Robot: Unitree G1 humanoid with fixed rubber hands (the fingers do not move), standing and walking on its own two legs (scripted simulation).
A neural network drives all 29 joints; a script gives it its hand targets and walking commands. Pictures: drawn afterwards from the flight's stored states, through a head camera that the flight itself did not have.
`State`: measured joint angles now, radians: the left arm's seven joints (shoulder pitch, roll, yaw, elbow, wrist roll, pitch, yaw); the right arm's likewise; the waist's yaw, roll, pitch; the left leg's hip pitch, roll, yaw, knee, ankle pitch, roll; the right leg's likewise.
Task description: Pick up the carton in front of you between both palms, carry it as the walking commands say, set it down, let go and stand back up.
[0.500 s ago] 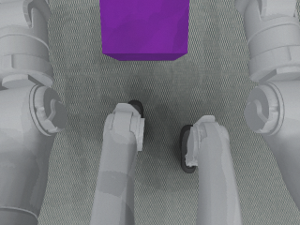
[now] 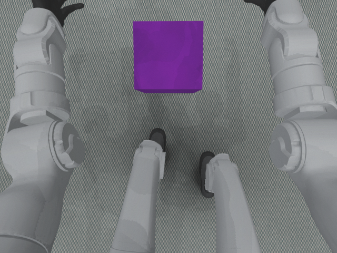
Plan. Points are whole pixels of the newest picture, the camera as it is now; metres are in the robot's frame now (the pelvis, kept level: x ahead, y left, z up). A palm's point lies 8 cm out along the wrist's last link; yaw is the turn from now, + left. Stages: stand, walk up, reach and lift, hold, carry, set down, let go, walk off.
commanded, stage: set down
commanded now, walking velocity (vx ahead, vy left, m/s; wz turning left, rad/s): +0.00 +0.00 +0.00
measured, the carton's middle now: (168, 63) +0.52 +0.10 -0.48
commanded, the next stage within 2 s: let go in 0.04 s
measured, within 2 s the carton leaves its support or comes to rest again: neither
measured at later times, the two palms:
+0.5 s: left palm (2, 70) +0.39 +0.31 +0.01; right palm (325, 69) +0.45 -0.12 +0.01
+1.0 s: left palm out of the picture +0.23 +0.24 +0.10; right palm out of the picture +0.29 -0.22 +0.10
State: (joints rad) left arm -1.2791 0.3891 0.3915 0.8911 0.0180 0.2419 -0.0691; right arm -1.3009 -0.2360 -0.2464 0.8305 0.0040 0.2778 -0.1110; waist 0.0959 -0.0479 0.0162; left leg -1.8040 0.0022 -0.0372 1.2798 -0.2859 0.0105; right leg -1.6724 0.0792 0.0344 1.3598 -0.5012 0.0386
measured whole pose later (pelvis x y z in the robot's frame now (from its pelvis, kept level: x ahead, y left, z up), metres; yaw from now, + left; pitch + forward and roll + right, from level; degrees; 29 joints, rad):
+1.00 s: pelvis +0.09 -0.01 +0.17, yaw +4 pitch +4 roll +1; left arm 0.21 0.21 0.04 0.42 -0.01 0.03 -0.07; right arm 0.14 -0.18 -0.07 0.49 -0.03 0.01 0.04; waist 0.03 -0.02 0.07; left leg -0.34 -0.03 -0.02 0.44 -0.16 0.00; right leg -0.22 0.01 0.07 0.49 -0.34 0.00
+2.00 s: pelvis +0.15 -0.01 +0.15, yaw +9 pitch +5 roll +1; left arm 0.37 0.25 0.00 0.65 0.01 -0.01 0.06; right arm 0.32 -0.24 0.00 0.78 -0.02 -0.03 -0.02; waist 0.02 -0.01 -0.10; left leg -0.40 -0.07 -0.10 0.69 -0.37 0.00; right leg -0.19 -0.01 -0.03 0.63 -0.52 -0.02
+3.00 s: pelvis +0.12 -0.01 +0.16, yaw +13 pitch +0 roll +0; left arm 0.42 0.25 -0.01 0.85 0.02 0.03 0.05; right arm 0.31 -0.23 0.01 0.88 -0.01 0.02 -0.04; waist 0.03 -0.01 0.00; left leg -0.34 -0.09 -0.17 0.65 -0.30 0.00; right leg -0.11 -0.01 -0.09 0.56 -0.47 -0.02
